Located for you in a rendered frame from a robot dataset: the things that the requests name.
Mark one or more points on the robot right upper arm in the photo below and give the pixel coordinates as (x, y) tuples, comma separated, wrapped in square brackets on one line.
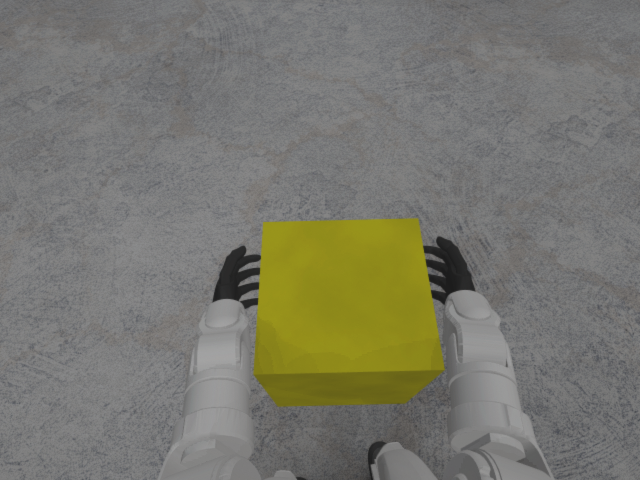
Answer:
[(478, 464)]

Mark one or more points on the robot right shin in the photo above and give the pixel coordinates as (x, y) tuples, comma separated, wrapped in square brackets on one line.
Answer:
[(389, 447)]

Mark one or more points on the left robot forearm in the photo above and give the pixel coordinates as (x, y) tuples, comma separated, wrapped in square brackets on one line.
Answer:
[(215, 418)]

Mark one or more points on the right robot hand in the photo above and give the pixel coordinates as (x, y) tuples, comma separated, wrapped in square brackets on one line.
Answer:
[(454, 269)]

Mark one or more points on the robot left upper arm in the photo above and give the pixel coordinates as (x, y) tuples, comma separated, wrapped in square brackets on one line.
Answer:
[(226, 467)]

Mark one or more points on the left robot hand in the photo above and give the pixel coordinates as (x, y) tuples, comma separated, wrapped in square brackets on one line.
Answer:
[(229, 278)]

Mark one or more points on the carton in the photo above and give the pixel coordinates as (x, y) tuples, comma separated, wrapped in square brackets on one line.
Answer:
[(345, 313)]

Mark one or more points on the right robot thigh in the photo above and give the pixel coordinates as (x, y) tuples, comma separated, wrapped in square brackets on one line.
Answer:
[(400, 464)]

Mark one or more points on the right robot forearm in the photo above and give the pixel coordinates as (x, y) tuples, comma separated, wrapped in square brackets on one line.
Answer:
[(485, 407)]

